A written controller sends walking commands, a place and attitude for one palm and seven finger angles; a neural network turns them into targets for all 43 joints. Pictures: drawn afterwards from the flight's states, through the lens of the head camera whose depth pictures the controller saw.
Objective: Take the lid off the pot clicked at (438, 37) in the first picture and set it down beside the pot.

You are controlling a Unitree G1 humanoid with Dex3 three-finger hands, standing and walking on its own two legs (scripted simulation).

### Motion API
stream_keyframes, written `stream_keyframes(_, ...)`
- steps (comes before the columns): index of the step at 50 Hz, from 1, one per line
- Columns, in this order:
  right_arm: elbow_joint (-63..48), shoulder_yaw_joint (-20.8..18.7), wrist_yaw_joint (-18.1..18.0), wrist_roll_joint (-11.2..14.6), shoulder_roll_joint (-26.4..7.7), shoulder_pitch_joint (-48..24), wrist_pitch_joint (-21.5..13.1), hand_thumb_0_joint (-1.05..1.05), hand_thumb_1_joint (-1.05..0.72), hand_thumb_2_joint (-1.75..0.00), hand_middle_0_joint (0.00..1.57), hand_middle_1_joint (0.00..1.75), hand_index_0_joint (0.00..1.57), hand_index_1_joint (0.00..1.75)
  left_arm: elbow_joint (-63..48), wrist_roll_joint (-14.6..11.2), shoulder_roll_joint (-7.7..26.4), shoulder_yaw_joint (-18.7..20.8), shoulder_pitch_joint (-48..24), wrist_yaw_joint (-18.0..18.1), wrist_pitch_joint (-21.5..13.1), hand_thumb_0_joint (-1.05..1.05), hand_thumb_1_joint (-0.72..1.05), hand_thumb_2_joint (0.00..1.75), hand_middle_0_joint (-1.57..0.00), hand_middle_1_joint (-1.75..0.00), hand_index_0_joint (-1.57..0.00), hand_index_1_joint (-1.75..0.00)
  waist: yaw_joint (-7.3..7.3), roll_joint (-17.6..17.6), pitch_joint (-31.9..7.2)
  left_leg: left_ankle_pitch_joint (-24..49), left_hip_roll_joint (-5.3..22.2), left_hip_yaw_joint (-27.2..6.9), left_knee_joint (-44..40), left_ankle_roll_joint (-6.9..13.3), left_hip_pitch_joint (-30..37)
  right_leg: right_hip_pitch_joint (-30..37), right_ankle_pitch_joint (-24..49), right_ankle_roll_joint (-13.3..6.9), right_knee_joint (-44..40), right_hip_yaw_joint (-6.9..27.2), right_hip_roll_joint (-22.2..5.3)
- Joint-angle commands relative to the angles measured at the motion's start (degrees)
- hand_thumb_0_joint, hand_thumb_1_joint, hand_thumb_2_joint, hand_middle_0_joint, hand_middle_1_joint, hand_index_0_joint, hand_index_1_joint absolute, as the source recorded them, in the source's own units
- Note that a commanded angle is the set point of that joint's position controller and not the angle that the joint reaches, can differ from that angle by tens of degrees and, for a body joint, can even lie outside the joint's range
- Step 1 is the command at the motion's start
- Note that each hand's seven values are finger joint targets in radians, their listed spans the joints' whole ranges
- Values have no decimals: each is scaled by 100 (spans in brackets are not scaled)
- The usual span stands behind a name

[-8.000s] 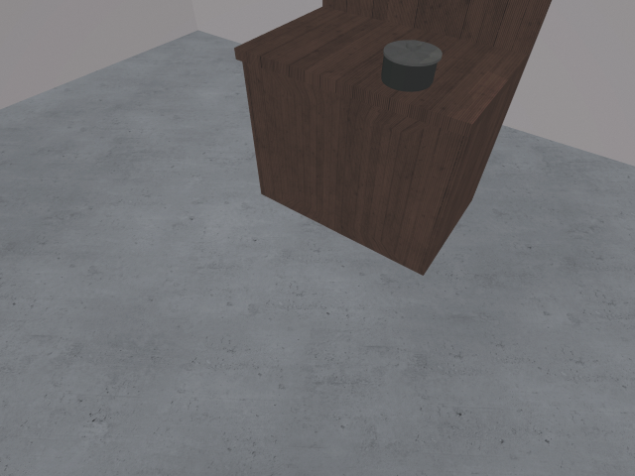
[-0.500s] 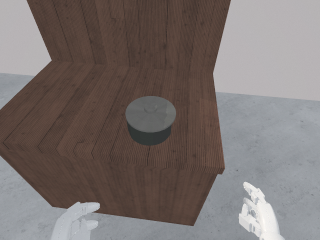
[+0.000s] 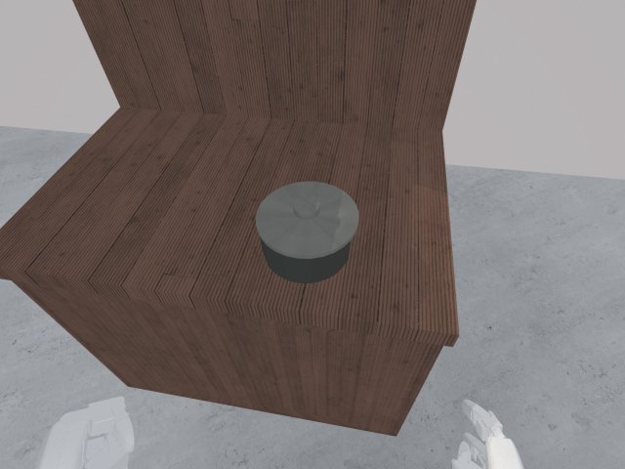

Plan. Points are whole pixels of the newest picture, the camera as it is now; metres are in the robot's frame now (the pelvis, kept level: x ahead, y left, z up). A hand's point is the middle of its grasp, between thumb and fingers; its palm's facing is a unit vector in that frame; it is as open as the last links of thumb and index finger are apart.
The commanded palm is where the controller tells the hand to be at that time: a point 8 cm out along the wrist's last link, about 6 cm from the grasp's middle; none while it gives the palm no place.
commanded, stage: raise the hand higher, near the body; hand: left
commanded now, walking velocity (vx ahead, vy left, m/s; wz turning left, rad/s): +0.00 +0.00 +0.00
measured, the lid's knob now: (306, 207) +0.49 +0.06 +0.05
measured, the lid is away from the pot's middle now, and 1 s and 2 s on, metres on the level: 0.00 0.00 0.00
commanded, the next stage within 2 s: reach forward and open the fingers in 0.64 s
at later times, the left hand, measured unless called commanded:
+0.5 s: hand (98, 410) +0.15 +0.24 +0.08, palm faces +0.30 -0.87 -0.40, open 3.1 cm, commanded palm +0.11 +0.27 +0.11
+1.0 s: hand (69, 377) +0.18 +0.27 +0.10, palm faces -0.07 -0.06 -1.00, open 2.9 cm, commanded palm +0.16 +0.27 +0.15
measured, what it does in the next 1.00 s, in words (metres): stands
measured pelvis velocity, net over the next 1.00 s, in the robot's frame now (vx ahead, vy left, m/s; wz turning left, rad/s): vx -0.01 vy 0.01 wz -0.03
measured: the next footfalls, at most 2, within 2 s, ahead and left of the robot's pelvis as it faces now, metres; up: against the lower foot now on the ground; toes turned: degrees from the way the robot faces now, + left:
none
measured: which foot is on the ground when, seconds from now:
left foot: down 0.00-1.00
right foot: down 0.00-1.00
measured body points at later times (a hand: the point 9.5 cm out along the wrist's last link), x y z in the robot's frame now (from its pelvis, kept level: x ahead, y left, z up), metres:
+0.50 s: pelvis +0.00 +0.01 +0.00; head +0.00 -0.01 +0.45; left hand +0.13 +0.28 +0.10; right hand +0.21 -0.19 -0.06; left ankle -0.04 +0.12 -0.73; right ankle +0.01 -0.13 -0.73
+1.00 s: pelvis -0.01 +0.01 +0.00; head +0.01 -0.03 +0.45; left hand +0.18 +0.27 +0.15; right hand +0.20 -0.22 -0.10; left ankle -0.04 +0.12 -0.73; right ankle +0.01 -0.13 -0.73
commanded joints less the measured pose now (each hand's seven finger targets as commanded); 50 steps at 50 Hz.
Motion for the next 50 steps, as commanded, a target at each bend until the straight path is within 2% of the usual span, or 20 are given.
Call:
stream_keyframes(1, -1117, -273, -38, 18, -609, -940, -468, 0, -90, -90, 20, 30, 20, 30, -1434, 29, 804, 532, 360, 86, -421, 0, 90, 90, -130, -150, -130, -150, 104, -286, -503, 1948, -30, 208, -530, 132, -264, 721, 1332, -92, -463, -219, 33)
stream_keyframes(2, -1103, -281, -38, 19, -599, -910, -491, 0, -90, -90, 20, 30, 20, 30, -1578, 30, 842, 574, 357, 97, -455, 0, 90, 90, -130, -150, -130, -150, 113, -116, -555, 1980, -23, 217, -540, 128, -175, 728, 1318, -101, -471, -208, 31)
stream_keyframes(9, -1118, -283, -27, 16, -586, -874, -535, 0, -90, -90, 20, 30, 20, 30, -1901, 48, 816, 566, 401, 106, -580, 0, 90, 90, -130, -150, -130, -150, 116, -269, -338, 1960, 8, 210, -629, 117, -104, 658, 1226, -97, -537, -238, 60)
stream_keyframes(15, -1180, -233, -3, 6, -574, -877, -524, 0, -90, -90, 20, 30, 20, 30, -2356, 25, 934, 729, 248, 105, -658, 0, 90, 90, -130, -150, -130, -150, 134, -5, -353, 1969, 23, 195, -678, 99, 57, 714, 1192, -118, -628, -194, 74)
stream_keyframes(16, -1204, -196, 15, -13, -571, -851, -543, 0, -90, -90, 20, 30, 20, 30, -2486, 37, 807, 561, 130, 84, -687, 0, 90, 90, -130, -150, -130, -150, 102, 122, -329, 1989, 14, 191, -711, 86, 44, 716, 1189, -125, -614, -226, 52)
stream_keyframes(20, -1193, -204, 48, -19, -583, -874, -502, 0, -90, -90, 20, 30, 20, 30, -2494, 19, 982, 814, 107, 90, -655, 0, 90, 90, -130, -150, -130, -150, 131, 0, -270, 2081, 49, 174, -741, 71, 53, 754, 1282, -119, -636, -224, 81)
stream_keyframes(23, -1210, -179, 42, -29, -589, -837, -475, 0, -90, -90, 20, 30, 20, 30, -2633, 9, 960, 787, -93, 80, -696, 0, 90, 90, -130, -150, -130, -150, 110, -113, -285, 2083, 56, 181, -778, 81, 85, 784, 1292, -123, -677, -225, 77)
stream_keyframes(25, -1214, -156, 61, -32, -592, -892, -484, 0, -90, -90, 20, 30, 20, 30, -2781, -10, 1053, 897, -156, 82, -707, 0, 90, 90, -130, -150, -130, -150, 133, 10, -320, 2022, 50, 171, -778, 79, 103, 834, 1272, -125, -705, -191, 78)
stream_keyframes(27, -1196, -142, 51, -37, -584, -848, -462, 0, -90, -90, 20, 30, 20, 30, -2694, -20, 979, 835, -252, 80, -713, 0, 90, 90, -130, -150, -130, -150, 104, -164, -222, 1942, 58, 166, -827, 85, 61, 802, 1191, -123, -736, -231, 72)
stream_keyframes(30, -1203, -119, 73, -25, -604, -904, -479, 0, -90, -90, 20, 30, 20, 30, -2938, -33, 1150, 1016, -342, 102, -744, 0, 90, 90, -130, -150, -130, -150, 148, 157, -305, 1906, 57, 150, -843, 71, 126, 862, 1142, -136, -757, -180, 81)
stream_keyframes(33, -1158, -134, 59, -38, -598, -854, -462, 0, -90, -90, 20, 30, 20, 30, -2790, -46, 1067, 1011, -307, 111, -761, 0, 90, 90, -130, -150, -130, -150, 145, -153, -262, 1929, 68, 172, -885, 82, 107, 886, 1173, -132, -781, -221, 75)
stream_keyframes(37, -1156, -131, 52, -28, -624, -877, -467, 0, -90, -90, 20, 30, 20, 30, -2975, -63, 1170, 1109, -602, 123, -841, 0, 90, 90, -130, -150, -130, -150, 137, -65, -230, 1779, 64, 184, -913, 98, 120, 884, 1051, -134, -854, -178, 62)
stream_keyframes(38, -1219, -25, 159, -181, -1136, -1056, -64, 0, -90, -90, 20, 30, 20, 30, -3127, 2576, 2538, 981, -906, 419, -395, 0, 87, 91, -128, -147, -128, -147, 161, 292, -145, 1774, -25, 173, -786, 73, -643, 338, 991, -200, -522, -22, 188)
stream_keyframes(39, -1534, -64, 229, -187, -899, -1180, 175, 0, -90, -90, 20, 30, 20, 30, -3467, 2652, 1949, 865, -864, 583, -140, 0, 84, 92, -127, -143, -127, -143, 206, 571, -211, 1827, 5, 195, -787, 11, -603, 387, 849, -282, -451, -284, 113)
stream_keyframes(40, -1499, -71, 287, -133, -940, -1191, 318, 0, -90, -90, 20, 30, 20, 30, -3388, 3347, 2145, 734, -771, 685, 90, 0, 81, 93, -126, -139, -126, -139, 274, 689, -281, 1778, 43, 173, -764, -23, -607, 379, 732, -321, -386, -65, 180)
stream_keyframes(41, -1501, -129, 348, -164, -939, -1150, 494, 0, -90, -90, 20, 30, 20, 30, -3181, 3815, 2183, 778, -319, 714, 288, 0, 78, 94, -125, -136, -125, -136, 388, 517, -546, 1847, 70, 216, -709, -10, -657, 454, 711, -348, -346, -88, 197)
stream_keyframes(42, -1475, -137, 396, -143, -1026, -1182, 690, 0, -90, -90, 20, 30, 20, 30, -3021, 4221, 2380, 769, -246, 676, 450, 0, 75, 96, -124, -132, -124, -132, 394, 353, -647, 1884, 74, 207, -683, -14, -692, 455, 786, -367, -337, 20, 212)
stream_keyframes(44, -1545, -146, 424, -101, -1131, -1343, 970, 0, -90, -90, 20, 30, 20, 30, -3020, 4782, 2837, 824, -665, 522, 653, 0, 69, 100, -122, -125, -122, -125, 337, 94, -871, 1775, 47, 171, -669, 42, -623, 543, 904, -358, -403, 213, 181)
stream_keyframes(46, -1590, -130, 394, -4, -1107, -1479, 1089, 0, -90, -90, 20, 30, 20, 30, -2995, 4943, 3034, 748, -1020, 223, 750, 0, 62, 105, -120, -118, -120, -118, 270, 147, -1153, 1754, 57, 151, -681, 103, -422, 698, 942, -291, -477, 183, 121)
stream_keyframes(50, -1590, -133, 323, 141, -1126, -1522, 1113, 0, -90, -90, 20, 30, 20, 30, -2530, 4597, 3248, 760, -873, -550, 628, 0, 49, 113, -116, -104, -116, -104, 186, -79, -1094, 2326, 47, 63, -675, 174, -151, 813, 1682, -172, -653, 154, 83)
